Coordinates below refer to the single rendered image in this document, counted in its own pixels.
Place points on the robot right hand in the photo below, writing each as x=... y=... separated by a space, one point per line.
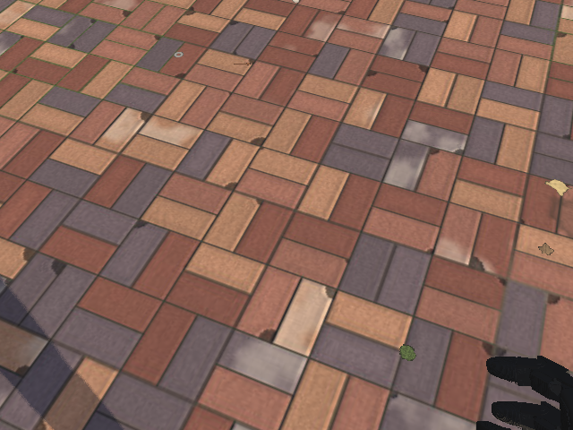
x=546 y=377

